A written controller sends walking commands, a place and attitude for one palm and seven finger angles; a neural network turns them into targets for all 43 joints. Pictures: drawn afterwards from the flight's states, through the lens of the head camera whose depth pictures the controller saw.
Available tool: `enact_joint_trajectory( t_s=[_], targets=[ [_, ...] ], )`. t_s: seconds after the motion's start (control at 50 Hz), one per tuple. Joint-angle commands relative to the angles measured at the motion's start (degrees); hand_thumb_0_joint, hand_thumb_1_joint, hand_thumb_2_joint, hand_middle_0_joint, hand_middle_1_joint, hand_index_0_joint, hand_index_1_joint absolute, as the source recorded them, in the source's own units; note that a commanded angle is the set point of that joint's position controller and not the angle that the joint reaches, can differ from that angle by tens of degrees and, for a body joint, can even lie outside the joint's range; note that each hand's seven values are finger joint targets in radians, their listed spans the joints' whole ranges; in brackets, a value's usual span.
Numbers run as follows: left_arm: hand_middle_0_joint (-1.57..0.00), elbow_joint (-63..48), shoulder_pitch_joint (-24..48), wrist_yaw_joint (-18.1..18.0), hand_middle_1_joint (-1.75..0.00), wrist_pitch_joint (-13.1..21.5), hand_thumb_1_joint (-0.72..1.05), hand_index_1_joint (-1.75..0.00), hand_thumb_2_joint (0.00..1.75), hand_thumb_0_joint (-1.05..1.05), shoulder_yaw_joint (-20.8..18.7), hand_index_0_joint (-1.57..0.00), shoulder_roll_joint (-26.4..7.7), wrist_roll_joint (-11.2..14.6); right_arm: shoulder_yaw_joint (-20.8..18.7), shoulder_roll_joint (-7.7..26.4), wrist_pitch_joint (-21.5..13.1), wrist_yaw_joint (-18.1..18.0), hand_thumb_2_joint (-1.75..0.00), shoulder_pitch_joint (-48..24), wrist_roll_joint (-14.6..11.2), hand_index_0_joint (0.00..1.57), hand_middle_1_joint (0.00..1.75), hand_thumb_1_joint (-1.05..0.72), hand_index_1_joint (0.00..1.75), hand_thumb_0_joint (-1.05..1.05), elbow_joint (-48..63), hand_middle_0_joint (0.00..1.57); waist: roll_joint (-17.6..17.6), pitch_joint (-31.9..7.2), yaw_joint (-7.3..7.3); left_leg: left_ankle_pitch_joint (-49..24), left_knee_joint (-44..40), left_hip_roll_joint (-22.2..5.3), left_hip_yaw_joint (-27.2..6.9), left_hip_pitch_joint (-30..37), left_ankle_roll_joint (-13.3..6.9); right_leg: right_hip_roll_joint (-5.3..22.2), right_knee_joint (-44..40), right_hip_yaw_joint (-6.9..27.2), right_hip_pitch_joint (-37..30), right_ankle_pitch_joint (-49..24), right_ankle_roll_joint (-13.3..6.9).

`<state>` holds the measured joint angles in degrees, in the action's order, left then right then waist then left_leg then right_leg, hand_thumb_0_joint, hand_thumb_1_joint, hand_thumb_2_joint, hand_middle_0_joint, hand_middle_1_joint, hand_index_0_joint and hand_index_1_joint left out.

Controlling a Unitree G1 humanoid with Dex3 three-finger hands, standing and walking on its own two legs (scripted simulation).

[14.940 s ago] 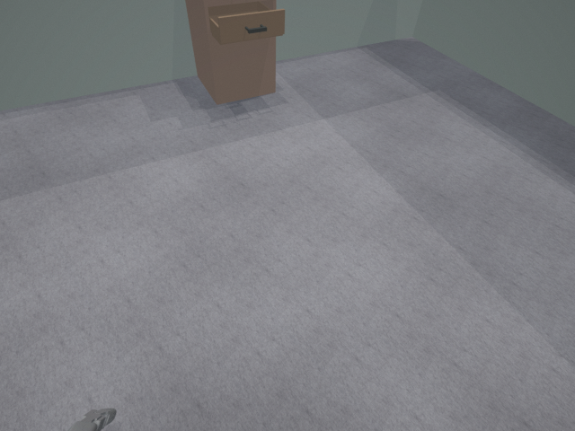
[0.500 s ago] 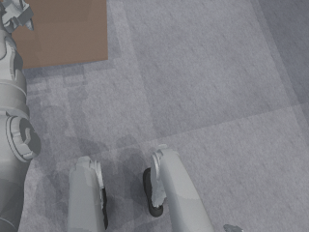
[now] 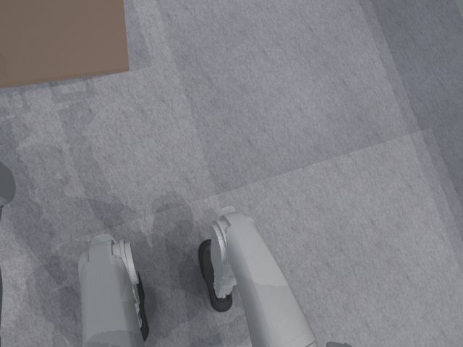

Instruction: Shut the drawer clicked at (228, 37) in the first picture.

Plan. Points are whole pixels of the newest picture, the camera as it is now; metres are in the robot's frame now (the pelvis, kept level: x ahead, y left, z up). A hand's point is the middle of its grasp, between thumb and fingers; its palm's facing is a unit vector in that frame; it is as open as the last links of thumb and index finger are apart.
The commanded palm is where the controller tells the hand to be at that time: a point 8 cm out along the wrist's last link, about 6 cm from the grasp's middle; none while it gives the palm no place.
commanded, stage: pull the fist back off the drawer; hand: left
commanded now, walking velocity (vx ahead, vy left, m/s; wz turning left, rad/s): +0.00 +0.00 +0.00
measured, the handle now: out of the picture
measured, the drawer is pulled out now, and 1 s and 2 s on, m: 0.01 0.00 0.00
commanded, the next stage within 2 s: draw the hand back to the body in 0.80 s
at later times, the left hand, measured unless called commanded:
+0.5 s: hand out of the picture +0.63 +0.23 +0.03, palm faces +0.19 -0.98 -0.03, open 3.2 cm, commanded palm +0.61 +0.21 +0.04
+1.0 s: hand out of the picture +0.59 +0.23 +0.05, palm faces +0.18 -0.98 -0.05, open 3.3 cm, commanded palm +0.54 +0.23 +0.08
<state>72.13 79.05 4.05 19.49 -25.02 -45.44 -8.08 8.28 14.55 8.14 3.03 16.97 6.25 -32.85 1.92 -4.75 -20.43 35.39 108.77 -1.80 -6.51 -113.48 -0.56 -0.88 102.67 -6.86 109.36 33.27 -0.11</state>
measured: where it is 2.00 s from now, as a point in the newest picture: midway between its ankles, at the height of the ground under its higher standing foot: (178, 302)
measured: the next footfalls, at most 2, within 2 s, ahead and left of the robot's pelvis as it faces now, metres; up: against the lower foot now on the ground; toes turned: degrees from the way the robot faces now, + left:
none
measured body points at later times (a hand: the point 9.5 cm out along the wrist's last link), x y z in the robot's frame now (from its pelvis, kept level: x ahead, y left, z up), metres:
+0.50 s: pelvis +0.00 +0.01 +0.01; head +0.26 +0.07 +0.37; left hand +0.61 +0.29 +0.04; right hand -0.03 -0.24 -0.08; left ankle +0.07 +0.12 -0.45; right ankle +0.10 -0.12 -0.45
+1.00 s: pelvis +0.03 +0.00 +0.03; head +0.26 +0.06 +0.41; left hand +0.57 +0.28 +0.06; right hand +0.09 -0.27 -0.08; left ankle +0.07 +0.12 -0.45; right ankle +0.10 -0.12 -0.45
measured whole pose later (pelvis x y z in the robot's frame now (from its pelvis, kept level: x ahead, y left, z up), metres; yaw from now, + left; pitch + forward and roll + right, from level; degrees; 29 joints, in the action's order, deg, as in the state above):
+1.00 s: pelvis +0.03 +0.00 +0.03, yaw +1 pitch +39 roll -7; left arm 52.3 57.1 4.7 22.7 -25.5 -31.1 -1.1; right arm 3.3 14.7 9.3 3.8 12.7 4.7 -31.1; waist 2.3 -8.2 -13.2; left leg 38.6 104.8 -2.4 -5.2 -105.4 -0.2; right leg -1.5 99.5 -5.5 102.3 36.2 -0.2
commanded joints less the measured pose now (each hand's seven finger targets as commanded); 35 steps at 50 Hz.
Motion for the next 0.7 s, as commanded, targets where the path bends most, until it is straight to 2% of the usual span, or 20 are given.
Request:
enact_joint_trajectory(
  t_s=[0.0, 0.02, 0.04, 0.08, 0.12, 0.16, 0.22, 0.24, 0.26, 0.3, 0.32, 0.4, 0.46, 0.5, 0.52, 0.56, 0.6, 0.62, 0.66, 0.68],
  targets=[
    [-1.4, -12.65, 32.94, -0.53, -1.6, 2.42, 0.9, -1.6, 0.9, 0.0, 0.0, -1.4, -13.55, -0.08, -3.8, 14.21, 1.15, -0.46, -0.9, 15.74, 0.1, 0.2, 0.3, -0.9, 0.3, 0.0, -0.66, 0.2, 23.16, -39.22, -3.6, -11.11, -11.28, 0.31, -1.01, 32.63, -2.16, -2.09, -11.41, 1.29, -17.1, -8.3, -1.78],
    [-1.4, -12.85, 33.95, -0.55, -1.6, 2.27, 0.9, -1.6, 0.9, 0.0, -0.07, -1.4, -14.31, -0.35, -3.7, 14.31, 1.24, -0.54, -0.9, 16.01, 0.21, 0.2, 0.3, -0.9, 0.3, 0.0, -0.73, 0.2, 22.87, -39.21, -3.94, -10.95, -11.2, 0.2, -1.16, 32.63, -2.24, -2.12, -11.18, 1.1, -16.97, -8.23, -1.73],
    [-1.4, -13.34, 34.88, -0.33, -1.6, 2.17, 0.9, -1.6, 0.9, 0.0, 1.27, -1.4, -13.12, -0.55, -3.65, 14.17, 1.17, -0.5, -0.9, 16.09, 0.22, 0.2, 0.3, -0.9, 0.3, 0.0, -0.65, 0.2, 25.0, -39.51, -4.39, -11.65, -11.18, 0.19, -1.26, 34.18, -2.15, -2.05, -11.25, 1.18, -15.94, -8.7, -1.85],
    [-1.4, -11.9, 35.19, -0.33, -1.6, 1.42, 0.9, -1.6, 0.9, 0.0, 0.35, -1.4, -15.0, -0.75, -3.33, 14.63, 1.23, -0.47, -0.9, 16.23, 0.18, 0.2, 0.3, -0.9, 0.3, 0.0, -0.63, 0.2, 24.21, -38.43, -4.74, -9.7, -11.17, 0.22, -1.29, 32.52, -2.2, -2.16, -11.16, 0.99, -15.7, -7.86, -1.74],
    [-1.4, -12.42, 33.65, -0.02, -1.6, 0.8, 0.9, -1.6, 0.9, 0.0, -0.86, -1.4, -16.4, -0.74, -3.16, 14.67, 1.49, -0.47, -0.9, 16.82, 0.16, 0.2, 0.3, -0.9, 0.3, 0.0, 0.04, 0.2, 23.99, -39.0, -3.76, -9.98, -11.14, 0.23, -1.02, 31.52, -2.29, -2.22, -10.96, 0.96, -17.14, -8.0, -1.83],
    [-1.4, -13.02, 31.85, 0.51, -1.6, 0.31, 0.9, -1.6, 0.9, 0.0, -0.65, -1.4, -14.79, -0.17, -3.33, 14.83, 1.66, -0.2, -0.9, 16.82, 0.1, 0.2, 0.3, -0.9, 0.3, 0.0, 0.46, 0.2, 25.69, -39.61, -3.02, -10.0, -12.1, 0.19, -1.66, 34.01, -1.8, -2.2, -10.92, 0.6, -15.89, -7.97, -2.09],
    [-1.4, -15.06, 28.69, 1.06, -1.6, -0.62, 0.9, -1.6, 0.9, 0.0, -0.07, -1.4, -12.59, 0.61, -3.7, 14.9, 1.81, 0.0, -0.9, 16.76, -0.11, 0.2, 0.3, -0.9, 0.3, 0.0, 1.04, 0.2, 24.71, -39.97, -2.21, -8.78, -13.2, -0.09, -2.27, 35.32, -1.56, -2.31, -10.99, 0.3, -15.42, -7.3, -2.12],
    [-1.4, -15.75, 27.56, 1.31, -1.6, -0.77, 0.9, -1.6, 0.9, 0.0, 0.08, -1.4, -11.81, 0.92, -3.76, 14.57, 1.79, 0.08, -0.9, 16.81, -0.16, 0.2, 0.3, -0.9, 0.3, 0.0, 1.22, 0.2, 26.2, -40.09, -1.77, -9.58, -13.59, -0.08, -2.15, 36.71, -1.45, -2.25, -11.12, 0.26, -15.28, -7.62, -2.25],
    [-1.4, -16.8, 26.71, 1.33, -1.6, -0.89, 0.9, -1.6, 0.9, 0.0, -0.61, -1.4, -12.35, 1.12, -3.86, 14.77, 1.88, 0.18, -0.9, 16.62, -0.23, 0.2, 0.3, -0.9, 0.3, 0.0, 1.26, 0.2, 25.96, -40.14, -1.03, -8.91, -14.03, -0.21, -2.41, 36.81, -1.25, -2.27, -11.04, 0.17, -15.36, -7.25, -2.27],
    [-1.4, -17.47, 24.23, 1.36, -1.6, -1.48, 0.9, -1.6, 0.9, 0.0, -0.55, -1.4, -11.19, 1.51, -4.07, 14.62, 1.92, 0.3, -0.9, 16.4, -0.49, 0.2, 0.3, -0.9, 0.3, 0.0, 1.59, 0.2, 24.73, -39.64, -0.51, -8.25, -14.6, -0.32, -2.38, 36.49, -1.29, -2.35, -11.32, 0.23, -15.8, -6.86, -2.3],
    [-1.4, -17.93, 23.08, 1.22, -1.6, -1.7, 0.9, -1.6, 0.9, 0.0, -1.7, -1.4, -11.91, 1.72, -4.14, 14.56, 1.96, 0.24, -0.9, 16.55, -0.49, 0.2, 0.3, -0.9, 0.3, 0.0, 1.6, 0.2, 23.75, -39.61, -0.19, -8.58, -14.49, -0.43, -2.1, 35.98, -1.41, -2.31, -11.39, 0.29, -16.47, -7.02, -2.2],
    [-1.4, -21.38, 18.93, 1.27, -1.6, -1.18, 0.9, -1.6, 0.9, 0.0, -3.13, -1.4, -11.1, 2.86, -4.67, 14.01, 1.84, 0.43, -0.9, 16.42, -0.7, 0.2, 0.3, -0.9, 0.3, 0.0, 2.16, 0.2, 22.1, -41.86, 1.44, -11.7, -14.38, -0.58, -1.31, 36.14, -1.48, -2.42, -11.81, 0.85, -19.54, -8.2, -2.16],
    [-1.4, -22.72, 15.82, 1.48, -1.6, -0.11, 0.9, -1.6, 0.9, 0.0, -3.06, -1.4, -8.69, 4.18, -5.15, 13.61, 1.59, 0.52, -0.9, 16.11, -0.87, 0.2, 0.3, -0.9, 0.3, 0.0, 1.99, 0.2, 20.28, -41.71, 2.0, -13.22, -14.43, -0.81, -0.96, 36.31, -1.54, -2.52, -12.42, 1.24, -20.57, -8.9, -2.06],
    [-1.4, -25.5, 14.28, 1.52, -1.6, 0.8, 0.9, -1.6, 0.9, 0.0, -3.2, -1.4, -7.25, 5.12, -5.7, 13.29, 1.45, 0.65, -0.9, 15.94, -0.87, 0.2, 0.3, -0.9, 0.3, 0.0, 1.97, 0.2, 19.76, -43.13, 2.65, -15.3, -14.31, -0.86, -0.65, 37.31, -1.56, -2.5, -12.63, 1.51, -21.87, -10.07, -1.97],
    [-1.4, -27.0, 12.79, 1.56, -1.6, 1.47, 0.9, -1.6, 0.9, 0.0, -3.92, -1.4, -7.65, 5.35, -5.92, 13.16, 1.48, 0.68, -0.9, 15.89, -0.91, 0.2, 0.3, -0.9, 0.3, 0.0, 1.94, 0.2, 19.7, -44.31, 3.63, -16.82, -14.21, -0.86, -0.42, 37.91, -1.47, -2.49, -12.65, 1.73, -23.17, -10.92, -2.02],
    [-1.4, -28.6, 9.19, 1.65, -1.6, 2.3, 0.9, -1.6, 0.9, 0.0, -3.63, -1.4, -5.47, 6.17, -6.45, 12.96, 1.39, 1.0, -0.9, 15.52, -0.95, 0.2, 0.3, -0.9, 0.3, 0.0, 1.95, 0.2, 20.83, -45.53, 4.58, -19.93, -14.66, -0.92, -0.57, 40.82, -1.11, -2.42, -12.69, 1.66, -23.11, -12.37, -2.2],
    [-1.4, -27.72, 4.87, 1.81, -1.6, 2.57, 0.9, -1.6, 0.9, 0.0, -1.93, -1.4, -1.73, 6.71, -6.96, 12.65, 1.52, 1.12, -0.9, 14.74, -1.24, 0.2, 0.3, -0.9, 0.3, 0.0, 1.83, 0.2, 19.13, -43.78, 5.03, -20.12, -15.15, -1.11, -0.73, 41.3, -0.88, -2.41, -13.02, 1.52, -22.53, -12.16, -2.23],
    [-1.4, -26.78, 3.76, 1.74, -1.6, 2.48, 0.9, -1.6, 0.9, 0.0, -1.29, -1.4, -0.06, 7.15, -7.11, 12.59, 1.52, 1.09, -0.9, 14.39, -1.32, 0.2, 0.3, -0.9, 0.3, 0.0, 1.65, 0.2, 16.87, -42.17, 4.66, -19.3, -15.31, -1.16, -0.75, 40.26, -1.01, -2.45, -13.27, 1.5, -22.42, -11.76, -2.09],
    [-1.4, -26.96, 3.43, 1.68, -1.6, 2.78, 0.9, -1.6, 0.9, 0.0, 0.28, -1.4, 2.74, 7.75, -7.52, 12.34, 1.45, 0.92, -0.9, 13.8, -1.46, 0.2, 0.3, -0.9, 0.3, 0.0, 1.34, 0.2, 16.02, -40.28, 4.46, -18.28, -15.62, -1.15, -0.54, 40.11, -1.1, -2.33, -13.95, 1.57, -22.07, -11.39, -1.94],
    [-1.4, -26.99, 3.17, 1.48, -1.6, 3.01, 0.9, -1.6, 0.9, 0.0, -0.2, -1.4, 2.72, 8.08, -7.69, 12.24, 1.26, 0.82, -0.9, 13.44, -1.53, 0.2, 0.3, -0.9, 0.3, 0.0, 1.29, 0.2, 14.76, -40.31, 4.66, -17.6, -15.49, -0.98, -0.16, 38.83, -1.22, -2.31, -14.08, 1.77, -23.11, -11.23, -1.84]
  ],
)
